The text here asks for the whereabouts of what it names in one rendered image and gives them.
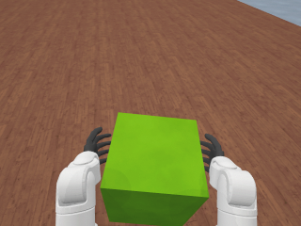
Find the carton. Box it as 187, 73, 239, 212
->
100, 112, 210, 226

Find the robot left forearm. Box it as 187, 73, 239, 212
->
55, 151, 101, 226

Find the right robot hand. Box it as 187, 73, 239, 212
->
199, 133, 225, 173

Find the robot right forearm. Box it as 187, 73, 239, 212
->
209, 156, 258, 226

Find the left robot hand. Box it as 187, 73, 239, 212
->
83, 127, 112, 165

